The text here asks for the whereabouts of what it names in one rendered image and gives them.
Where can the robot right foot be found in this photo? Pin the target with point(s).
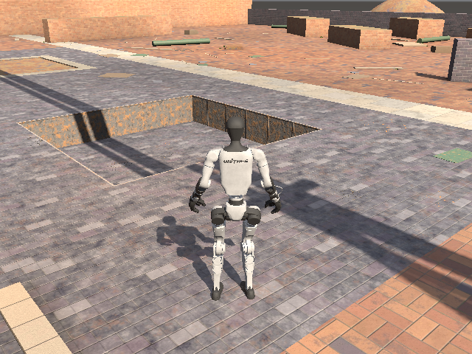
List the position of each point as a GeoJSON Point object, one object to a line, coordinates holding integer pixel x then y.
{"type": "Point", "coordinates": [249, 293]}

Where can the right robot shin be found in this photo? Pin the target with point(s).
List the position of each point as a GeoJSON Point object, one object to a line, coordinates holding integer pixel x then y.
{"type": "Point", "coordinates": [248, 266]}

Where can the robot left hand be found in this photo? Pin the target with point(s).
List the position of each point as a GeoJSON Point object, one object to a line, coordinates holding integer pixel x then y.
{"type": "Point", "coordinates": [193, 203]}

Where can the robot right upper arm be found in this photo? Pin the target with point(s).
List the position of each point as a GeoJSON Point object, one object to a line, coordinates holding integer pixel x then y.
{"type": "Point", "coordinates": [259, 156]}

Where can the robot left forearm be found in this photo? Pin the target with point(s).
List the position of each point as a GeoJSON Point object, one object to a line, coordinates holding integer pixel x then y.
{"type": "Point", "coordinates": [198, 192]}

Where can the robot right hand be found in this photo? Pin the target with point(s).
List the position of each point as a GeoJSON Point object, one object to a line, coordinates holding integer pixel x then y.
{"type": "Point", "coordinates": [277, 205]}

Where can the robot left upper arm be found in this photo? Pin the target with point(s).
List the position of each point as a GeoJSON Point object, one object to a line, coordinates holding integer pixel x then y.
{"type": "Point", "coordinates": [212, 156]}

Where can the robot right forearm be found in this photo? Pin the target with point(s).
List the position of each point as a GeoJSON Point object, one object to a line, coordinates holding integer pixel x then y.
{"type": "Point", "coordinates": [272, 193]}

